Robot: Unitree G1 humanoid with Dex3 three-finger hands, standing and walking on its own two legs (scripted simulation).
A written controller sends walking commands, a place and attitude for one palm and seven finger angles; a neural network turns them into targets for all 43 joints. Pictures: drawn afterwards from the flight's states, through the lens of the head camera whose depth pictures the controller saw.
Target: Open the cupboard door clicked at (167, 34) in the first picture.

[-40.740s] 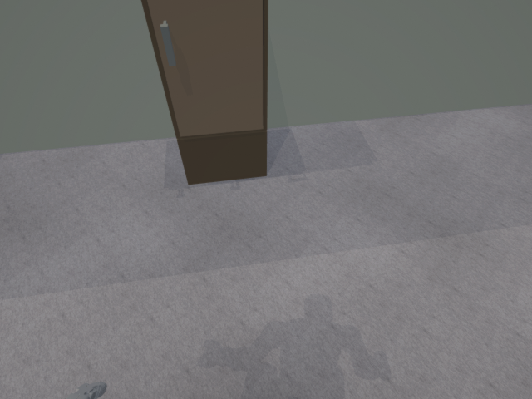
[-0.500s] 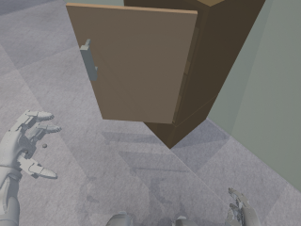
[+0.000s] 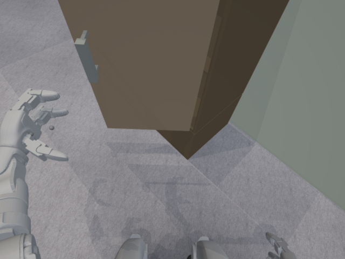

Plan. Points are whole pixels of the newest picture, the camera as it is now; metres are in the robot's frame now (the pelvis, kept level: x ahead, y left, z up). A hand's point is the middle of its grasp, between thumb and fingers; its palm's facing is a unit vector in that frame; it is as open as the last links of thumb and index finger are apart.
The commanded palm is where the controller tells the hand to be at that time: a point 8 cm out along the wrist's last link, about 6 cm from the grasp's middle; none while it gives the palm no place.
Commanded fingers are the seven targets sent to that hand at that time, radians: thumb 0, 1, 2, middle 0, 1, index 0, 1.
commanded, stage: move the hooked fingers beside the handle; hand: left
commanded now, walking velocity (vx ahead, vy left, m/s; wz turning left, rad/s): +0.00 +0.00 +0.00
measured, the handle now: (89, 57) +0.63 +0.25 +0.05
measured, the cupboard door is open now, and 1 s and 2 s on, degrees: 46 46 46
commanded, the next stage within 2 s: slide the fingers in behind the handle in 1.92 s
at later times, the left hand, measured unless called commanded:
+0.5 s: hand (58, 99) +0.46 +0.28 +0.07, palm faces +0.01 -1.00 -0.01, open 14.0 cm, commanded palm +0.45 +0.33 +0.06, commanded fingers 0.00 -0.50 0.30 -0.30 -1.20 -0.30 -1.20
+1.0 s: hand (62, 74) +0.54 +0.30 +0.07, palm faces +0.01 -1.00 -0.01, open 14.0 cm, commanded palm +0.55 +0.33 +0.06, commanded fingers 0.00 -0.50 0.30 -0.30 -1.20 -0.30 -1.20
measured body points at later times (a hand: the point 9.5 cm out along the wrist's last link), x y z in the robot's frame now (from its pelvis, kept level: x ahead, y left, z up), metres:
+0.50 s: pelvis +0.00 +0.00 -0.01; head +0.12 +0.02 +0.42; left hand +0.45 +0.33 +0.07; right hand +0.04 -0.28 -0.11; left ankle +0.02 +0.12 -0.67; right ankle +0.02 -0.13 -0.67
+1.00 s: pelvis -0.01 +0.01 -0.03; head +0.18 +0.05 +0.38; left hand +0.54 +0.35 +0.07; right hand -0.03 -0.26 -0.12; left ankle +0.02 +0.12 -0.67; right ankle +0.02 -0.13 -0.67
